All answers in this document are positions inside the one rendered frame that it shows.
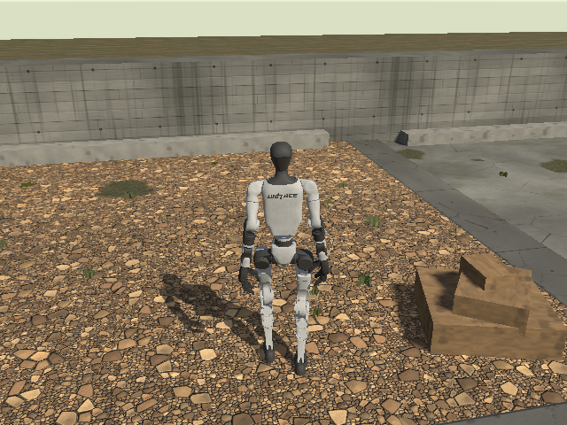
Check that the robot left hand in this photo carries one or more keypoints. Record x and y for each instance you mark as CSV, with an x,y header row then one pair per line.
x,y
243,271

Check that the robot right hand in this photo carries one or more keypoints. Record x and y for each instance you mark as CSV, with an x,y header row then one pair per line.
x,y
323,271

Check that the robot right shin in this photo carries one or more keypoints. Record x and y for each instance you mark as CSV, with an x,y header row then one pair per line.
x,y
302,332

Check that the robot right upper arm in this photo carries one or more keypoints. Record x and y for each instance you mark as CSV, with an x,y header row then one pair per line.
x,y
313,203

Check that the robot torso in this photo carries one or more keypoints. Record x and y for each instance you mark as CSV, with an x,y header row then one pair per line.
x,y
282,206

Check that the robot left forearm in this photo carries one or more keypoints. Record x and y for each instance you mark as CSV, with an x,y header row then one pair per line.
x,y
247,247

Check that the robot left upper arm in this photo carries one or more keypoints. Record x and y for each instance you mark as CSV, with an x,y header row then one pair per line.
x,y
252,205

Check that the robot right forearm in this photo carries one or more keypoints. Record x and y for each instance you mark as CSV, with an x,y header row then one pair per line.
x,y
320,243

